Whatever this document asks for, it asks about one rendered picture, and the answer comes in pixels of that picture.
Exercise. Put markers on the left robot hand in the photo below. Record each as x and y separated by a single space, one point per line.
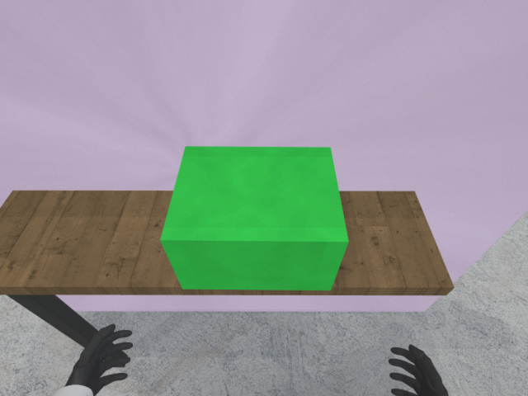
91 365

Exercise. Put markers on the right robot hand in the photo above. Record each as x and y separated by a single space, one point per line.
427 383

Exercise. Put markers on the table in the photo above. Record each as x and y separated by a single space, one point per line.
108 243

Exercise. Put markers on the carton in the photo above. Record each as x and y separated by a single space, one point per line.
255 218

